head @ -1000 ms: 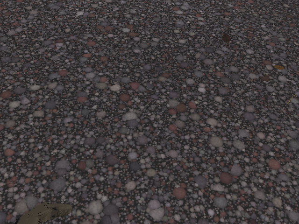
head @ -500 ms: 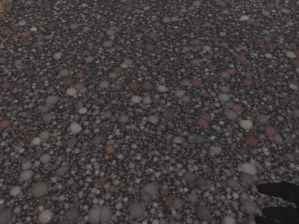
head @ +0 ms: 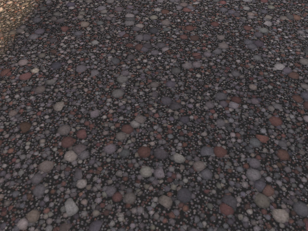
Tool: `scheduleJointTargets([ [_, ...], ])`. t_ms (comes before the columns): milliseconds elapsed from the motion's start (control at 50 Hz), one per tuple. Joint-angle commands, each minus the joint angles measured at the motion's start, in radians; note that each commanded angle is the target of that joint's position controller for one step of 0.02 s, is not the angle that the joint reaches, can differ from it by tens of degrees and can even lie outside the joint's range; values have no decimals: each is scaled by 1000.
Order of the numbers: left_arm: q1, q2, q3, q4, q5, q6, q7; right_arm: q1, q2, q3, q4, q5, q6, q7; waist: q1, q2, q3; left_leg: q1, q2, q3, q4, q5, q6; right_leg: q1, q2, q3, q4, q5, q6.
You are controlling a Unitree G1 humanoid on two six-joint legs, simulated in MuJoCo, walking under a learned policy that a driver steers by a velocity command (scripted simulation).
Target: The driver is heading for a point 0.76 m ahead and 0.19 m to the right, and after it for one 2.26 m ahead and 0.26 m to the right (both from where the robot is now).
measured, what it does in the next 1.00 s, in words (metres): walks ahead, turning right: left foot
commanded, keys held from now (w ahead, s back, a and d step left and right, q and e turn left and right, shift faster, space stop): e+shift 0.58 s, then shift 0.02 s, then w+shift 0.02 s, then w+q+shift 0.38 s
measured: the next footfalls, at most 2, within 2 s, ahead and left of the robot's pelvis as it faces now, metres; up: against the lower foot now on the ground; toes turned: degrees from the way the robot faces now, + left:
left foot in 0.62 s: +0.28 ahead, +0.09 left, +0.00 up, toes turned -49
right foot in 1.02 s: +0.22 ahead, -0.12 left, +0.00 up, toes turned -25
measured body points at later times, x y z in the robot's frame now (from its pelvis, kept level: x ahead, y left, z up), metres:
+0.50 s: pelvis +0.12 +0.03 +0.03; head +0.15 +0.00 +0.48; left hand +0.34 +0.28 -0.06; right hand +0.14 -0.30 -0.07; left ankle +0.25 +0.16 -0.67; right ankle +0.15 -0.03 -0.71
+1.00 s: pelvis +0.24 +0.01 +0.04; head +0.27 +0.02 +0.49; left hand +0.55 +0.11 -0.06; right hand +0.06 -0.21 -0.08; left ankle +0.26 +0.12 -0.71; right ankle +0.18 -0.10 -0.70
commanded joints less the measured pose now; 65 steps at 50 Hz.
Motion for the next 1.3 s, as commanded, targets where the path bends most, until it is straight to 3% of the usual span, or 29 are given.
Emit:
scheduleJointTargets([
  [20,95,276,90,-59,-19,17,21,212,-40,9,-117,-30,13,7,-83,-189,-377,-486,-41,-291,653,-80,-59,583,-395,794,-197,812,-285],
  [40,-9,220,85,-107,-22,39,26,161,-107,2,-105,-40,20,7,-89,-21,-303,-490,2,-295,607,-24,-49,462,-376,816,-285,280,-279],
  [60,-22,145,64,-105,-24,56,23,42,-150,-14,-118,-53,28,7,-79,127,-184,-494,37,-281,491,2,-49,320,-304,744,-337,-23,-214],
  [100,21,149,68,-78,-24,55,24,-39,-131,-8,-149,-48,61,2,-62,115,-125,-433,80,-278,286,49,-60,213,-223,625,-348,-50,-113],
  [140,47,186,82,-63,-19,51,22,-39,-91,5,-147,-40,88,-4,-48,70,-149,-380,79,-265,182,98,-70,190,-159,561,-322,40,-15],
  [180,51,208,94,-68,-23,55,25,-53,-89,6,-151,-30,96,-8,-25,22,-179,-409,80,-276,108,123,-83,246,-141,566,-304,47,50],
  [240,38,220,106,-81,-32,79,33,-113,-111,-3,-162,-22,102,-10,13,-49,-172,-472,80,-298,21,167,-100,305,-110,614,-336,-201,108],
  [320,40,229,115,-84,-26,96,35,-161,-133,-11,-159,-19,87,-11,46,-83,-146,-528,74,-327,-58,185,-102,378,-98,685,-340,-314,99],
  [500,-9,272,120,-99,-3,93,23,-164,-188,-15,-144,-1,48,-13,27,-113,-147,-388,7,-353,-256,114,-48,373,-93,821,-245,-82,15],
  [580,-89,276,115,-116,0,91,13,-97,-214,-20,-132,12,37,-28,-24,-121,-133,-108,-9,-354,-518,159,-41,216,-42,868,-241,-144,74],
  [600,-92,261,108,-110,-7,87,14,-73,-220,-22,-124,11,32,-37,-43,-80,-136,-6,26,-355,-653,249,-36,165,4,823,-201,-298,114],
  [620,-17,224,96,-96,-15,80,16,-74,-266,-33,-135,8,35,-43,-18,60,-215,136,151,-467,-734,83,-6,79,80,709,-79,-592,150],
  [640,11,176,82,-104,-21,73,18,-43,-326,-40,-158,-2,43,-42,-36,220,-274,199,393,-719,-794,-214,71,-17,177,463,198,-644,164],
  [660,-61,234,83,-116,12,64,15,-63,-354,-50,-138,-35,48,-28,-52,209,-195,65,398,-868,-864,-359,123,-111,173,380,341,-470,160],
  [700,-61,211,59,-90,25,55,1,-60,-238,-29,-95,-23,43,3,-29,159,-115,-34,312,-751,-834,-296,109,-103,90,375,442,-312,153],
  [740,-59,203,46,-64,39,43,-17,-13,-218,-23,-74,-9,32,21,-41,154,-77,-52,230,-649,-824,-176,111,-111,63,287,492,-259,166],
  [780,-133,197,33,-84,56,32,-20,46,-213,-24,-52,6,21,40,-57,152,-59,-53,202,-660,-835,-151,129,-129,-18,169,426,-224,190],
  [820,-224,178,18,-110,45,24,-14,114,-224,-34,-32,8,20,46,-90,173,-34,-65,174,-687,-845,-120,134,-104,-29,139,303,-233,217],
  [900,-304,146,-3,-143,12,8,-1,156,-251,-61,-11,5,27,38,-92,213,-39,-58,151,-731,-817,-69,154,0,2,134,44,-325,221],
  [980,-200,142,-3,-126,-24,-17,39,68,-222,-73,-32,0,36,48,-9,144,-72,-264,100,-716,-719,1,119,405,-8,147,-259,-144,163],
  [1000,-120,187,12,-106,-17,-27,59,43,-197,-70,-44,11,26,48,31,101,-108,-433,68,-666,-632,-11,84,639,-77,183,-254,-122,143],
  [1020,-3,256,34,-88,-2,-35,77,21,-139,-58,-68,29,5,49,87,-13,-172,-622,16,-550,-423,-86,48,861,-252,329,-276,-291,110],
  [1040,46,345,58,-96,17,-29,86,2,-63,-31,-123,56,-14,50,113,-214,-268,-763,-37,-355,-155,-92,29,934,-498,650,-352,-624,30],
  [1060,-16,330,67,-83,33,-23,82,-37,-107,-28,-138,30,-6,43,78,-150,-201,-820,83,-299,0,11,39,791,-556,714,-354,-679,-26],
  [1080,-46,238,45,-102,30,-29,70,-63,-139,-37,-130,8,3,50,65,-62,-148,-827,110,-286,73,70,39,724,-492,627,-355,-640,-15],
  [1120,-44,177,27,-94,24,-39,57,-24,-140,-46,-112,-20,22,77,28,-59,-114,-817,137,-250,161,121,25,653,-405,445,-392,-502,33],
  [1160,9,171,26,-61,15,-49,49,-69,-117,-40,-139,-28,36,101,30,-78,-61,-870,167,-216,247,176,23,615,-354,301,-421,-357,51],
  [1220,23,156,26,-34,15,-70,30,-173,-106,-30,-208,-22,44,120,11,-94,1,-886,195,-210,256,260,21,529,-329,147,-469,-180,59],
  [1300,7,150,28,-5,14,-88,28,-283,-96,-7,-266,-22,49,144,-10,-59,70,-704,191,-92,-19,370,56,415,-289,-66,-531,70,82],
])
Velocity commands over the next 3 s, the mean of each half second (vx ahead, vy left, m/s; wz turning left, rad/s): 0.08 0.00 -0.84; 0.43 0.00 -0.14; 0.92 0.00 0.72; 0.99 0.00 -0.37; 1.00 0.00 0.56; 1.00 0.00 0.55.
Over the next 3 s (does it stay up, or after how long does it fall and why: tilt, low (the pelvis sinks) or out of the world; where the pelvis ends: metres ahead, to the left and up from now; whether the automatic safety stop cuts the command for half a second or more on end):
stays up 2.03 -0.23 0.03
